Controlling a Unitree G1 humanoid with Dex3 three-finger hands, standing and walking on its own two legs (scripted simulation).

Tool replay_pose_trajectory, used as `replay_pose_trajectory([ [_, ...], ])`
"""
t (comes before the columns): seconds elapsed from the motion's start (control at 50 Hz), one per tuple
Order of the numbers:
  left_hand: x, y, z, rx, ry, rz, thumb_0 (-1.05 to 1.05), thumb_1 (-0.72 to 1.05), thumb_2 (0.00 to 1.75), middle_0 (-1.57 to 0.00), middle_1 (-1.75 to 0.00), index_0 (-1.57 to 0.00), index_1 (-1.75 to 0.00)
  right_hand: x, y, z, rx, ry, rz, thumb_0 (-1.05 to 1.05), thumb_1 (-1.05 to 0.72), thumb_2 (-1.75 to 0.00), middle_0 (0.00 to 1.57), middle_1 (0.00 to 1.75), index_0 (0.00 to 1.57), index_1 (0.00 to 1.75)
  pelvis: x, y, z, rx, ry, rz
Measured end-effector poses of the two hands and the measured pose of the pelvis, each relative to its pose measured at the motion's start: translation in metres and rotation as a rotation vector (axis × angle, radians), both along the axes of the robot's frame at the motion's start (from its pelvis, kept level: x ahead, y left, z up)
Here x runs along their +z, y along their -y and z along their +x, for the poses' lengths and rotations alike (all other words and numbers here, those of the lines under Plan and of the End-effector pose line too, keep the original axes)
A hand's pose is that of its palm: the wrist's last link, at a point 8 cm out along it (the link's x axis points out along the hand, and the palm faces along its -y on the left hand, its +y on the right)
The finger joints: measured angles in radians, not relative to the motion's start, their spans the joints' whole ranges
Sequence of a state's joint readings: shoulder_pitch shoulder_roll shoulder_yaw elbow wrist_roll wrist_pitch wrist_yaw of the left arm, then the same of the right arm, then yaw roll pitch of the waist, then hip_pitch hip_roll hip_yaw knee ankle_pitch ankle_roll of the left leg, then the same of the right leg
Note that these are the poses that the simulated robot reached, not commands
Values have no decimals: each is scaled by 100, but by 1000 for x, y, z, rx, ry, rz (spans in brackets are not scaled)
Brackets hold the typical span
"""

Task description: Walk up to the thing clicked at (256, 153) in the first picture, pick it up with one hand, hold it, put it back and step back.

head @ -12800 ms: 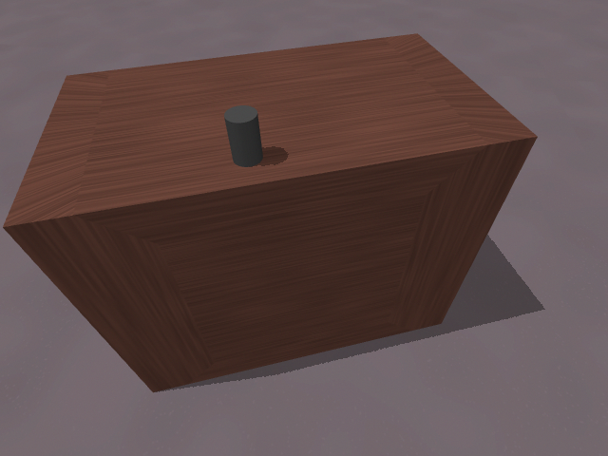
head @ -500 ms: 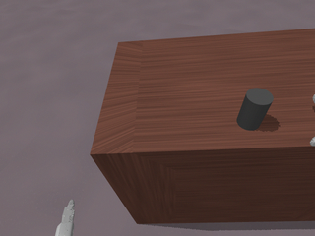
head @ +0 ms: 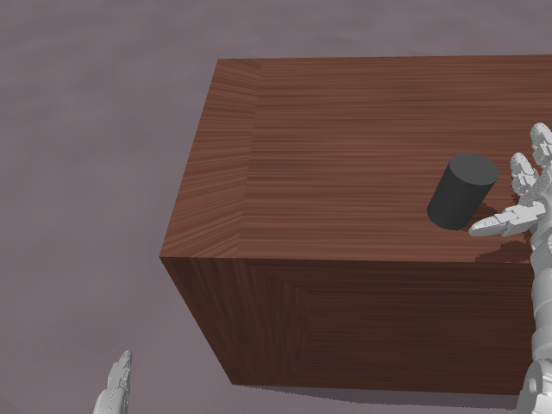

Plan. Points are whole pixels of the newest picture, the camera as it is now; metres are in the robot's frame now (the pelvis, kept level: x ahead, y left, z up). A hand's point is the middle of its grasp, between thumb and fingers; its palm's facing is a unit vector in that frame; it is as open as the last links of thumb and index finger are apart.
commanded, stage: close in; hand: right
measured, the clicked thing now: (459, 193) +0.42 -0.23 +0.10
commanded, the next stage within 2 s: rest palm in 0.18 s
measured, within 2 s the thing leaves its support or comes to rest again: leaves its support in 1.54 s
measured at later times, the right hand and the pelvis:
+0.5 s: hand (468, 186) +0.40 -0.22 +0.13, palm faces +0.21 +0.98 +0.03, open 17.4 cm; pelvis -0.02 +0.00 +0.00, yaw +0 degrees
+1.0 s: hand (467, 171) +0.43 -0.23 +0.13, palm faces +0.23 +0.97 +0.02, open 13.5 cm; pelvis -0.02 +0.00 +0.00, yaw +0 degrees
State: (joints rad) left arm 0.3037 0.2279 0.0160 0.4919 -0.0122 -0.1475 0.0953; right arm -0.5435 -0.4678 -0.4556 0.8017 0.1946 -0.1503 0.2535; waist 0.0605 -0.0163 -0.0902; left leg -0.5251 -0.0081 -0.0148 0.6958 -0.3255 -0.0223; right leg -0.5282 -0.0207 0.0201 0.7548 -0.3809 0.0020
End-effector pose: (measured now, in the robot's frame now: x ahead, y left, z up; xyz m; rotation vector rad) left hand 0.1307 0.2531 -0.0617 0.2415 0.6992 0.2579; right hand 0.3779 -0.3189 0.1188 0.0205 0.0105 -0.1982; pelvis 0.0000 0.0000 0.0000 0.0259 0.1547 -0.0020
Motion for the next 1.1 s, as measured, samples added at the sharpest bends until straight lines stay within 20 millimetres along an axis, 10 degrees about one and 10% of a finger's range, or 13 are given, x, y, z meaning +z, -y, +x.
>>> replay_pose_trajectory([
  [0.54,17,-10,-13,12,84,-18,-1,-56,7,-6,-5,-5,-5,12,-51,-8,-22,29,5,-2,54,-3,10,5,10,6,-1,-5,-20,6,39,-17],
  [1.1,16,-6,-12,14,67,-19,-2,-53,6,-5,-5,-5,-4,5,-41,18,-26,-2,-10,-1,34,-33,78,55,78,56,-3,-1,-17,13,7,-15],
])
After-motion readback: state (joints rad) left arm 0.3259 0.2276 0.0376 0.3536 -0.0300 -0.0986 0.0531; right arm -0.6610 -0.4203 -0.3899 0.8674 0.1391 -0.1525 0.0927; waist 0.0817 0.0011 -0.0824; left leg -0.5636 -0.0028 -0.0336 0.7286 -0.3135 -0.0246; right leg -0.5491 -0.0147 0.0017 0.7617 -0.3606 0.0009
